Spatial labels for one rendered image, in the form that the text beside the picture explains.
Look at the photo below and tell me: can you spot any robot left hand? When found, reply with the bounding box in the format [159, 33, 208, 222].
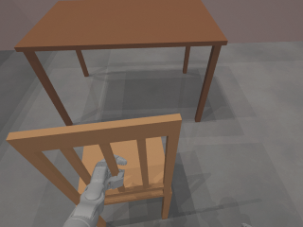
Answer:
[90, 154, 127, 190]

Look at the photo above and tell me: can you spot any table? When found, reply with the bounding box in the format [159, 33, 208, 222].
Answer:
[14, 0, 228, 127]

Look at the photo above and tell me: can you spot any robot left forearm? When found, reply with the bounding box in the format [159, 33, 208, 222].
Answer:
[63, 182, 106, 227]

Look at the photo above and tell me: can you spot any chair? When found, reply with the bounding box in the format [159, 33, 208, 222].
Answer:
[6, 113, 182, 227]

